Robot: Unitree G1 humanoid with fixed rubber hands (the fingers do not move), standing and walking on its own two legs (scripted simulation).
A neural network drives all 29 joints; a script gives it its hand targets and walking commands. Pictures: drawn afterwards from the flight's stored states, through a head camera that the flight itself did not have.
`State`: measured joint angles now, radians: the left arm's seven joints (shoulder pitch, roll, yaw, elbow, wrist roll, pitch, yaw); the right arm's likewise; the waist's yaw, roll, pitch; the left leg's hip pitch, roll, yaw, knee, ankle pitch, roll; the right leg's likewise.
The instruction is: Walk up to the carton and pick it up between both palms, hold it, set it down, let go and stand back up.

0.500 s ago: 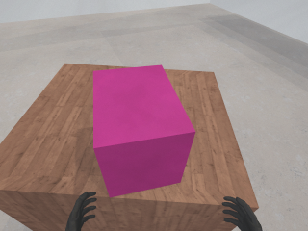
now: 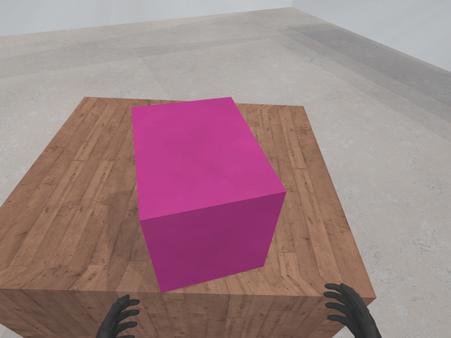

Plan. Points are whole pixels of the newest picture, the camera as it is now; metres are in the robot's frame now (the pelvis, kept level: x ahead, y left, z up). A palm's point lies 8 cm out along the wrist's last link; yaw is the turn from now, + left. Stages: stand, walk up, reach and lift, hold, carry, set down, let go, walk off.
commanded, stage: set down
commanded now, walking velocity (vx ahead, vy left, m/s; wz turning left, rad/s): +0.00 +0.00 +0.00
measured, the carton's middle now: (198, 188) +0.43 +0.07 +0.02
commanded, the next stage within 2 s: let go in 0.06 s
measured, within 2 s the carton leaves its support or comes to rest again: neither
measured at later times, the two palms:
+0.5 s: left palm out of the picture +0.16 +0.22 -0.08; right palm (360, 335) +0.17 -0.23 -0.04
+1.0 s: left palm out of the picture +0.06 +0.32 -0.09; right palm (364, 333) +0.17 -0.23 -0.04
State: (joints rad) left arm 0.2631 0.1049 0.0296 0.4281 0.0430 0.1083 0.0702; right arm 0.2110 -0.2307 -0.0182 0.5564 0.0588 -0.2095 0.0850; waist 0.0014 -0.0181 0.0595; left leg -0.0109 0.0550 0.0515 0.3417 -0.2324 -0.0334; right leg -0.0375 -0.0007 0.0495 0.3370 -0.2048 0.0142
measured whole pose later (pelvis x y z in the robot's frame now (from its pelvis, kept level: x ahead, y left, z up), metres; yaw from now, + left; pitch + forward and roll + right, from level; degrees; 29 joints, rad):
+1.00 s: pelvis -0.02 +0.01 -0.01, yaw +1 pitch -3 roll +0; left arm 0.27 0.36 0.08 0.73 0.02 0.00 -0.04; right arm 0.21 -0.34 0.00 0.45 0.00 -0.12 0.03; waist 0.03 0.02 0.02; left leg -0.19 0.03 0.03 0.53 -0.29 0.00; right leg -0.19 -0.02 0.04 0.50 -0.25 0.04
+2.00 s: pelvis -0.03 +0.03 -0.01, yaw +1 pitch -4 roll +0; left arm 0.19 0.35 0.03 0.87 0.02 -0.01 -0.03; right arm 0.15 -0.37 0.01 0.55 0.01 -0.11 0.02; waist 0.02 0.00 0.03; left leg -0.15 -0.01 0.05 0.47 -0.25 0.03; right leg -0.15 -0.06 0.05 0.43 -0.21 0.07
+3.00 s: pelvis -0.02 +0.03 +0.00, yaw +1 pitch -4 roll +0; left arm 0.18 0.35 0.04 0.92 0.01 -0.01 -0.03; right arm 0.15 -0.37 0.02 0.54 0.01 -0.13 0.02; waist 0.02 0.00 0.05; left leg -0.13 0.00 0.05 0.44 -0.24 0.02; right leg -0.14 -0.05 0.06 0.40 -0.20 0.06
